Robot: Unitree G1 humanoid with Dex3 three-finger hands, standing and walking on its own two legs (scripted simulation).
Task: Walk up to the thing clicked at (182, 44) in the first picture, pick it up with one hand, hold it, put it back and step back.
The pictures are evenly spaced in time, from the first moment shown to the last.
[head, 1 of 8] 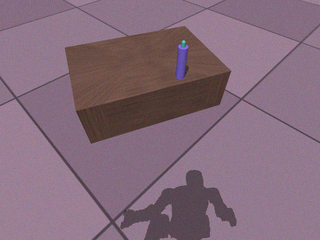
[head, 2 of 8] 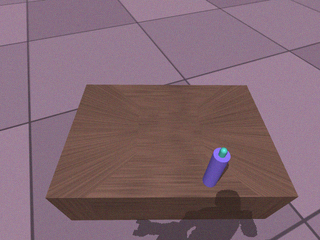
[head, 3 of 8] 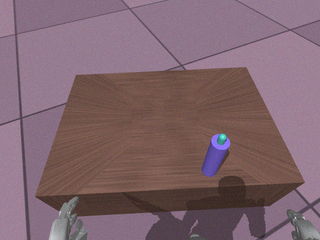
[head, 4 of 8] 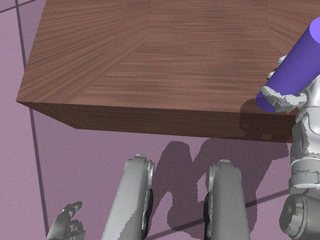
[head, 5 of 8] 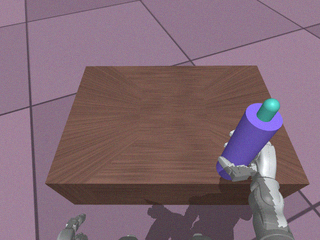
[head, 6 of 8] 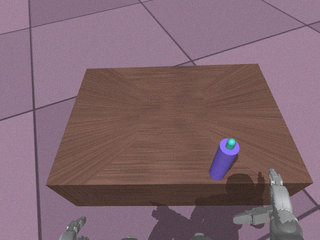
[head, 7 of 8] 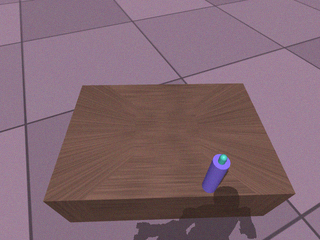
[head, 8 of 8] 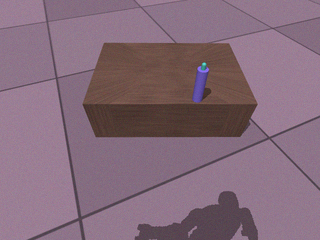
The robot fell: no
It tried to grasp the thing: yes
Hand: right
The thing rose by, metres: 0.33
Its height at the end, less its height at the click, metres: +0.00
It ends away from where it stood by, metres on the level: 0.03
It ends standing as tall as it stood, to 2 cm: yes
